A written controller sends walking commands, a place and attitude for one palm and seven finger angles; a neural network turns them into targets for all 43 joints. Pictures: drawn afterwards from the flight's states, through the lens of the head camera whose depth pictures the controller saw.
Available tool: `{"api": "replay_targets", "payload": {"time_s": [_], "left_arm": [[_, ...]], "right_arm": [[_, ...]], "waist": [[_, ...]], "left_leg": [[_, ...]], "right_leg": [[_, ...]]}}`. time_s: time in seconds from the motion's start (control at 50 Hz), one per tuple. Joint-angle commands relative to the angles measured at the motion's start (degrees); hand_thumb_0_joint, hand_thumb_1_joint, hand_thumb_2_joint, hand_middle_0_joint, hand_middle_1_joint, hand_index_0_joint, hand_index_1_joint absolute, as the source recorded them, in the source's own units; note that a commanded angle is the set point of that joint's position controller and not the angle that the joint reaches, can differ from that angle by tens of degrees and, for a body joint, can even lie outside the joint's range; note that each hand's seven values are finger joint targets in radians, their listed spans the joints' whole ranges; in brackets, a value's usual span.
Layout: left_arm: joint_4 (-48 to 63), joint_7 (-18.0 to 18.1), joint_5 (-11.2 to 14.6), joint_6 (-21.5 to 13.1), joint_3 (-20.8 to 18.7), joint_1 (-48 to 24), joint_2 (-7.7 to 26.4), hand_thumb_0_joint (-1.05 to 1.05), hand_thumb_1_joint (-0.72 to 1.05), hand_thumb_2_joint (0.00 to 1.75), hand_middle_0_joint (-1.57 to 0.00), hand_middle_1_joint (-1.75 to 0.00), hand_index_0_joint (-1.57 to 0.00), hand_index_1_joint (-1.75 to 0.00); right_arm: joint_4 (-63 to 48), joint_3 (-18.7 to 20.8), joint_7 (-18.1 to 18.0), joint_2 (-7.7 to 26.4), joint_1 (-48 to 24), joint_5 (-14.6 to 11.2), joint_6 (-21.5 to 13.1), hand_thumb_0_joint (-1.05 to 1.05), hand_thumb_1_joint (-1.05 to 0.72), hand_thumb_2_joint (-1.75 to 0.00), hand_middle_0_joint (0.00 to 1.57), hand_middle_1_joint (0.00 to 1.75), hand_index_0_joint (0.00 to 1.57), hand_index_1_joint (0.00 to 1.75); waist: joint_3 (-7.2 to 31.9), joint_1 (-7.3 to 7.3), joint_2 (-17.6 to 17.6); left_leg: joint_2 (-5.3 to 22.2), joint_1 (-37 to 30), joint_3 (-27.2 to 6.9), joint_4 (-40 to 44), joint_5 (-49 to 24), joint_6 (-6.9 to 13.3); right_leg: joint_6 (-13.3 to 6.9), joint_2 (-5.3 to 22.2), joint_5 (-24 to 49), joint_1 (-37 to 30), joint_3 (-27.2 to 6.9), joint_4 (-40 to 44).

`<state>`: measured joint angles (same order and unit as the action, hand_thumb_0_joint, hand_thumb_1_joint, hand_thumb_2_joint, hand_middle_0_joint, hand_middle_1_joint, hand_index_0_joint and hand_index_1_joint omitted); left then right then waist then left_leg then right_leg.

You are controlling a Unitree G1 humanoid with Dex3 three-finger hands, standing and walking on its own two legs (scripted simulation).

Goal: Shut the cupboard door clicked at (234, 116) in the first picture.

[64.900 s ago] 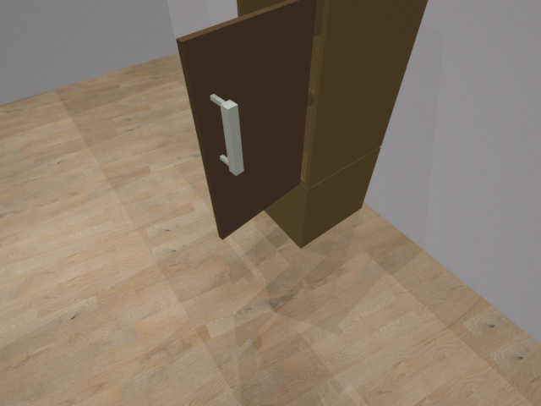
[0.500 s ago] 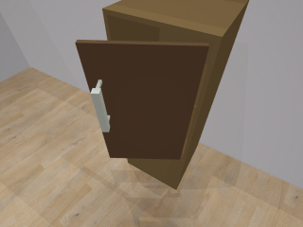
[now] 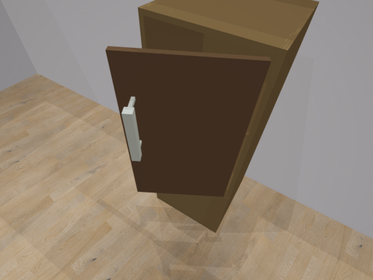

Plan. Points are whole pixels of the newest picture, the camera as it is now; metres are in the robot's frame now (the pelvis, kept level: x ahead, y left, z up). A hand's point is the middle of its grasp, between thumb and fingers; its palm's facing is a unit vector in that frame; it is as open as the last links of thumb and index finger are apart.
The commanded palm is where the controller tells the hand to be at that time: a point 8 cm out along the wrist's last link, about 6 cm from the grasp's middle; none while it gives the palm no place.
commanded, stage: look again from close up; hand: left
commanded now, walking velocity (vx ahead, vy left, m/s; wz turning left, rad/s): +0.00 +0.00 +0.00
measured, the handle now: (134, 130) +0.46 +0.17 +0.04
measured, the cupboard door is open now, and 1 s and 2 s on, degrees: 29 29 29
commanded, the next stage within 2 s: raise the hand and make a fist in 0.34 s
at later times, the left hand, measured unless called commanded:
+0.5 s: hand out of the picture +0.05 +0.17 -0.16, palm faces +0.10 -0.98 -0.19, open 7.3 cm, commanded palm +0.12 +0.20 -0.07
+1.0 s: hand (117, 260) +0.17 +0.15 -0.03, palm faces +0.14 -0.99 -0.07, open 5.5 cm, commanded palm +0.15 +0.20 -0.03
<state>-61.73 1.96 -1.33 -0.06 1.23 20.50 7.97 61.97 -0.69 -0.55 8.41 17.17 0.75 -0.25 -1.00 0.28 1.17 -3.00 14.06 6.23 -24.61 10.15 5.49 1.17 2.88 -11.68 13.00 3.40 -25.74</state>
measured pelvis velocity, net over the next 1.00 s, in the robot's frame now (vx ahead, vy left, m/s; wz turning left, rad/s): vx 0.02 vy -0.05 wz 0.08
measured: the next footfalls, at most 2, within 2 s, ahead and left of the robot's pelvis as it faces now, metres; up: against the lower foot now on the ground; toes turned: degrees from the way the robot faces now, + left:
none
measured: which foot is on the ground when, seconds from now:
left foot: down 0.00-1.00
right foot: down 0.00-1.00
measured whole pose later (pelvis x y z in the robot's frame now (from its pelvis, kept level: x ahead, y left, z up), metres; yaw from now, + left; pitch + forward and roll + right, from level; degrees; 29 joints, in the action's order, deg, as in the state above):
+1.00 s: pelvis +0.02 -0.05 -0.10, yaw +5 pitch +14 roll -2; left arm 6.9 -15.8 16.3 -30.1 -8.1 34.5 12.8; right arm 27.3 0.9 -1.7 14.1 7.6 -1.0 -14.5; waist 8.7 3.7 -0.6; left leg 0.1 52.0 -1.2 -69.4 31.3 1.1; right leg -5.1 -1.5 -32.2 48.5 9.3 -66.6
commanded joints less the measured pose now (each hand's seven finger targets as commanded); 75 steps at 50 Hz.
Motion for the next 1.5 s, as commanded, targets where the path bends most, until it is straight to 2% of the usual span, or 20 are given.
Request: {"api": "replay_targets", "payload": {"time_s": [0.0, 0.4, 0.42, 0.44, 0.46, 0.48, 0.5, 0.54, 0.58, 0.64, 0.7, 0.74, 0.8, 0.88, 0.92, 0.96, 1.08, 1.18, 1.34, 1.48], "left_arm": [[1.09, 0.42, 0.19, -1.17, -0.59, 3.36, 4.63, 0.00, 0.90, 0.90, -0.20, -0.30, -0.20, -0.30], [-0.34, 0.62, 0.40, -1.12, -0.57, 1.78, 4.10, 0.00, 0.90, 0.90, -0.20, -0.30, -0.20, -0.30], [-1.91, 2.58, -0.63, -1.43, -0.44, 2.78, 6.25, 0.00, 0.90, 0.90, -0.20, -0.30, -0.20, -0.30], [96.89, 2.50, 7.66, -15.30, -19.92, -46.16, 33.70, 0.00, 0.90, 0.90, -0.20, -0.30, -0.20, -0.30], [85.16, 2.89, 8.06, -12.14, -1.16, -9.59, 11.58, 0.00, 0.90, 0.90, -0.22, -0.32, -0.22, -0.32], [77.30, 4.20, 9.66, -4.21, 2.45, 6.31, 0.90, 0.00, 0.90, 0.90, -0.24, -0.34, -0.24, -0.34], [66.42, 4.86, 9.88, -0.93, 7.06, 7.00, -4.17, 0.00, 0.90, 0.90, -0.25, -0.36, -0.25, -0.36], [65.85, 4.14, 9.48, -6.34, 3.57, 2.13, -1.12, 0.00, 0.90, 0.90, -0.29, -0.40, -0.29, -0.40], [55.52, -0.24, 10.88, -13.30, -1.51, 16.86, 0.16, 0.00, 0.90, 0.90, -0.33, -0.44, -0.33, -0.44], [54.27, -11.35, 15.36, -28.38, -5.15, 22.73, -0.07, 0.00, 0.90, 0.90, -0.38, -0.50, -0.38, -0.50], [56.01, -19.20, 16.07, -37.59, -13.39, 23.19, 8.14, 0.00, 0.90, 0.90, -0.44, -0.56, -0.44, -0.56], [64.17, -19.57, 16.42, -35.59, -14.41, 20.16, 10.38, 0.00, 0.90, 0.90, -0.47, -0.60, -0.47, -0.60], [78.99, -16.77, 17.81, -33.46, -14.66, 11.94, 11.81, 0.00, 0.90, 0.90, -0.53, -0.66, -0.53, -0.66], [90.84, -16.06, 18.11, -36.33, -9.87, 2.95, 10.77, 0.00, 0.90, 0.90, -0.60, -0.74, -0.60, -0.74], [86.28, -18.46, 18.24, -36.12, -8.53, 4.41, 9.67, 0.00, 0.90, 0.90, -0.64, -0.78, -0.64, -0.78], [81.82, -21.03, 18.73, -33.40, -9.48, 5.60, 10.71, 0.00, 0.90, 0.90, -0.68, -0.82, -0.68, -0.82], [76.51, -23.38, 21.55, -21.09, -19.61, 12.48, 15.60, 0.00, 0.90, 0.90, -0.79, -0.94, -0.79, -0.94], [79.47, -20.21, 22.16, -23.75, -19.77, 11.73, 13.51, 0.00, 0.90, 0.90, -0.88, -1.04, -0.88, -1.04], [78.98, -19.55, 21.08, -28.59, -14.71, 10.03, 12.44, 0.00, 0.90, 0.90, -1.02, -1.20, -1.02, -1.20], [81.82, -14.82, 19.24, -26.90, -15.00, 7.72, 13.96, 0.00, 0.90, 0.90, -1.15, -1.34, -1.15, -1.34]], "right_arm": [[-1.71, 1.53, -0.24, 6.79, 1.37, -0.23, -1.11, 0.00, -0.90, -0.90, 0.20, 0.30, 0.20, 0.30], [1.16, 0.99, -0.75, 5.69, 1.18, -0.33, -1.71, 0.00, -0.90, -0.90, 0.20, 0.30, 0.20, 0.30], [-3.00, 1.00, -0.56, 8.54, -2.28, -0.66, -1.61, 0.00, -0.90, -0.90, 0.20, 0.30, 0.20, 0.30], [-24.52, 4.11, -5.22, 20.25, 3.70, -1.26, -11.62, 0.00, -0.90, -0.90, 0.20, 0.30, 0.20, 0.30], [-22.20, -0.05, -5.20, 11.80, -1.41, -3.67, -16.59, 0.00, -0.90, -0.90, 0.20, 0.30, 0.20, 0.30], [-21.85, 0.19, -4.65, 11.35, -3.82, -2.52, -19.39, 0.00, -0.90, -0.90, 0.20, 0.30, 0.20, 0.30], [-19.14, 0.04, -3.36, 10.26, -3.02, -3.77, -21.07, 0.00, -0.90, -0.90, 0.20, 0.30, 0.20, 0.30], [-23.49, 3.04, -1.22, 13.34, -2.83, -2.54, -22.92, 0.00, -0.90, -0.90, 0.20, 0.30, 0.20, 0.30], [-27.43, 4.38, 0.68, 13.81, -4.17, -2.07, -22.93, 0.00, -0.90, -0.90, 0.20, 0.30, 0.20, 0.30], [-32.39, 6.01, 1.88, 12.96, -7.74, -1.21, -21.01, 0.00, -0.90, -0.90, 0.20, 0.30, 0.20, 0.30], [-37.78, 7.29, 2.36, 13.16, -10.90, -1.60, -18.81, 0.00, -0.90, -0.90, 0.20, 0.30, 0.20, 0.30], [-41.57, 6.75, 2.03, 12.75, -12.35, -2.08, -17.41, 0.00, -0.90, -0.90, 0.20, 0.30, 0.20, 0.30], [-44.02, 6.19, 0.79, 12.32, -10.62, -2.28, -16.12, 0.00, -0.90, -0.90, 0.20, 0.30, 0.20, 0.30], [-42.66, 4.86, -0.96, 11.95, -6.38, -1.86, -16.46, 0.00, -0.90, -0.90, 0.20, 0.30, 0.20, 0.30], [-41.00, 4.56, -1.60, 12.20, -5.84, -1.96, -16.62, 0.00, -0.90, -0.90, 0.20, 0.30, 0.20, 0.30], [-40.59, 4.30, -2.15, 12.38, -5.92, -2.42, -16.36, 0.00, -0.90, -0.90, 0.20, 0.30, 0.20, 0.30], [-42.34, 3.80, -3.12, 11.15, -7.94, -3.76, -13.18, 0.00, -0.90, -0.90, 0.20, 0.30, 0.20, 0.30], [-41.72, 3.40, -3.03, 10.26, -7.58, -3.12, -13.23, 0.00, -0.90, -0.90, 0.20, 0.30, 0.20, 0.30], [-41.56, 3.95, -2.82, 12.14, -6.43, -3.35, -15.93, 0.00, -0.90, -0.90, 0.20, 0.30, 0.20, 0.30], [-41.51, 3.43, -2.86, 12.58, -6.22, -3.23, -15.86, 0.00, -0.90, -0.90, 0.20, 0.30, 0.20, 0.30]], "waist": [[-3.77, -0.13, -1.75], [-3.26, 0.05, -0.97], [-5.26, 0.39, -3.26], [18.94, -11.61, -3.72], [29.97, -1.90, -18.44], [21.96, -1.53, -21.22], [6.26, -2.86, -12.28], [-3.91, -4.95, -4.41], [0.95, -1.14, 5.45], [4.50, 1.80, 19.25], [7.68, 4.06, 6.34], [13.08, 5.13, -2.68], [17.80, 3.01, -9.45], [21.64, -3.06, -5.85], [19.18, -4.13, -5.14], [18.22, -3.97, -2.40], [23.59, 1.47, 1.40], [20.96, 1.29, 1.97], [17.57, -0.15, -0.70], [16.05, 0.06, -3.97]], "left_leg": [[9.86, 3.06, -12.61, 11.16, 13.09, -2.32], [9.61, -0.90, -10.58, 9.74, 1.72, -2.59], [10.52, 0.43, -8.37, 1.97, -5.53, -4.54], [7.37, -17.45, -13.74, 2.79, -11.31, -5.31], [9.14, -24.84, -13.81, 1.95, -14.19, -8.47], [9.52, -17.56, -15.63, 5.57, -14.11, -11.23], [8.37, -6.02, -15.90, 6.35, -5.83, -10.22], [5.64, 4.52, -15.21, -0.38, 9.81, -7.80], [3.02, 11.80, -12.46, -8.87, 8.44, -7.06], [1.54, 24.39, -8.04, -20.77, 9.21, -7.58], [0.26, 31.70, -6.00, -28.28, 10.23, -6.58], [0.35, 31.11, -5.99, -28.34, 10.74, -5.69], [1.60, 28.87, -8.48, -29.40, 12.55, -4.78], [2.47, 26.95, -9.30, -36.49, 4.79, -3.24], [2.97, 28.55, -9.66, -37.95, 4.58, -3.32], [3.02, 31.40, -9.43, -38.65, 6.48, -3.24], [2.49, 32.94, -8.84, -36.14, 3.13, -3.71], [2.67, 29.88, -9.20, -32.07, 1.07, -4.11], [2.49, 26.13, -8.72, -27.86, 7.28, -3.58], [3.21, 20.05, -9.55, -22.79, 6.80, -3.44]], "right_leg": [[-2.93, 2.92, -2.84, 0.65, -4.78, 4.01], [-2.42, 3.73, 2.48, -2.13, -4.84, 5.06], [-2.53, 4.04, 1.53, 1.39, -4.31, 3.26], [-1.52, -3.19, 6.70, 0.97, -0.06, -3.48], [-3.11, -5.25, -3.04, 4.94, 1.34, -8.03], [-2.82, -5.03, -8.09, 8.00, 1.73, -13.49], [-2.25, -3.39, -9.90, 14.05, 0.87, -14.26], [-2.96, -2.93, -8.29, 16.36, 2.03, -7.33], [-3.71, -3.09, -10.44, 18.25, 2.48, -8.26], [-3.58, -2.84, -16.51, 24.37, 0.53, -16.92], [-4.59, -1.73, -14.71, 25.66, -4.68, -24.20], [-4.79, -2.47, -15.13, 26.31, -4.90, -26.94], [-4.47, -3.60, -16.02, 29.54, -5.50, -27.90], [-2.41, -3.80, -4.29, 30.08, -7.68, -27.99], [-2.05, -3.83, -2.56, 31.41, -7.28, -27.97], [-0.94, -3.27, -4.37, 30.04, -8.83, -25.93], [2.99, 0.37, 4.40, 14.72, -14.07, -21.77], [2.71, -0.03, 10.83, 14.16, -10.83, -22.22], [-0.55, -1.87, -10.59, 22.26, -7.21, -19.33], [-2.54, -4.04, -9.95, 22.54, -1.93, -19.89]]}}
